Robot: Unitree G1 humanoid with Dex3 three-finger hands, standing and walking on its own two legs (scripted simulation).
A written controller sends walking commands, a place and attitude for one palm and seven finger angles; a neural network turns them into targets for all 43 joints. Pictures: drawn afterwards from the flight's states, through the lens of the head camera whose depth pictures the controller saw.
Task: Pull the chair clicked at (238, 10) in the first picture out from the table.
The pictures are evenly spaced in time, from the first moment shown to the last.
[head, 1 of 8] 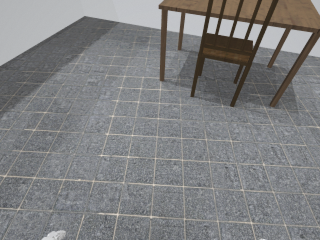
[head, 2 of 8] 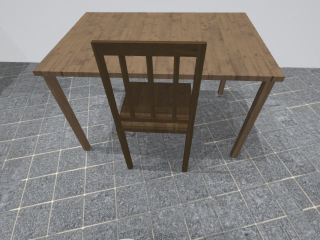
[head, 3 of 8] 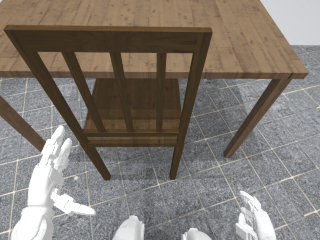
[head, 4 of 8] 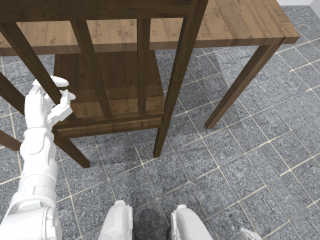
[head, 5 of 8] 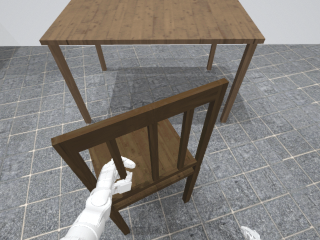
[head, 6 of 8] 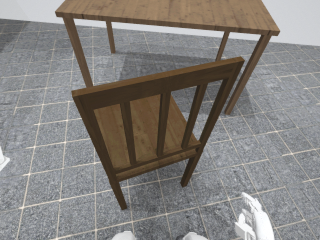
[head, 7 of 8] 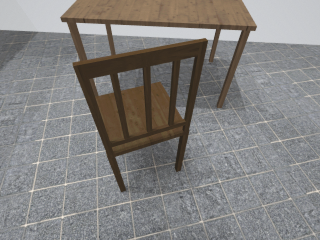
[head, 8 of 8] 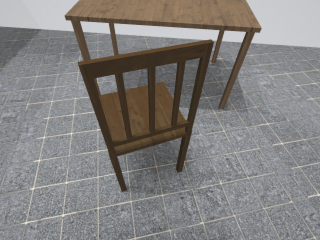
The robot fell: no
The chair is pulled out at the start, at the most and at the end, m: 0.00 0.60 0.60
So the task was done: yes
